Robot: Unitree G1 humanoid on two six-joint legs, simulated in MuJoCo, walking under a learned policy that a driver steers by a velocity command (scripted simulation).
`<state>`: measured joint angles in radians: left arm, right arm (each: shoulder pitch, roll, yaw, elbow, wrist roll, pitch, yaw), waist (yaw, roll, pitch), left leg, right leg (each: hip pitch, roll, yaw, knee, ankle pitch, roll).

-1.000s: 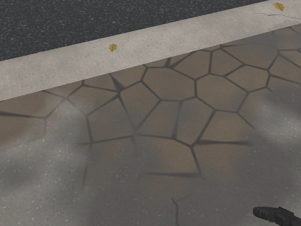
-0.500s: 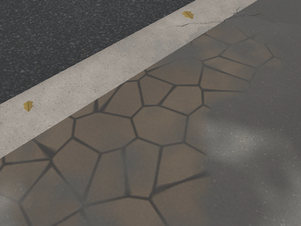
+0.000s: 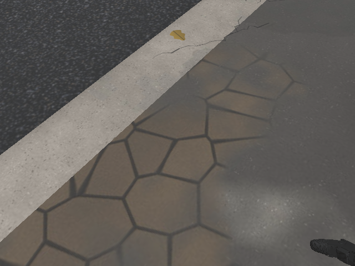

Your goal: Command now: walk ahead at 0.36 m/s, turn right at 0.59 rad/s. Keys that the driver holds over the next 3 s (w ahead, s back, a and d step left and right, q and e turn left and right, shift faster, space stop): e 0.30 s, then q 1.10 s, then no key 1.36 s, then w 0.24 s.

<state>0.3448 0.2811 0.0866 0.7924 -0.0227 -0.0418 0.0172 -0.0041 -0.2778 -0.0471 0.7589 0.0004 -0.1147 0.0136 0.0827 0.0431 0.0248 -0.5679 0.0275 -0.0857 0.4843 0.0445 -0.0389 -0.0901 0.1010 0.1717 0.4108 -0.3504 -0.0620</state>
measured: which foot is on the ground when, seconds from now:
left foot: up 0.00-0.02, down 0.04-1.00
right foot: down 0.00-0.04, up 0.06-0.46, down 0.48-0.80, up 0.82-1.00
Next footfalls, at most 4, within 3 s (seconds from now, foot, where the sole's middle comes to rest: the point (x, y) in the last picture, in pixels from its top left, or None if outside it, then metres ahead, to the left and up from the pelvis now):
0.04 left None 0.22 0.12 -0.77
0.48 right None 0.19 -0.13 -0.77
1.16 right None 0.22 -0.12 -0.77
1.56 left None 0.13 0.13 -0.77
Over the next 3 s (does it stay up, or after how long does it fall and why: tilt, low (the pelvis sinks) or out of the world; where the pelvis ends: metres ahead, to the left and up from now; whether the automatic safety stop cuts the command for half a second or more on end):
stays up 0.17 0.01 -0.01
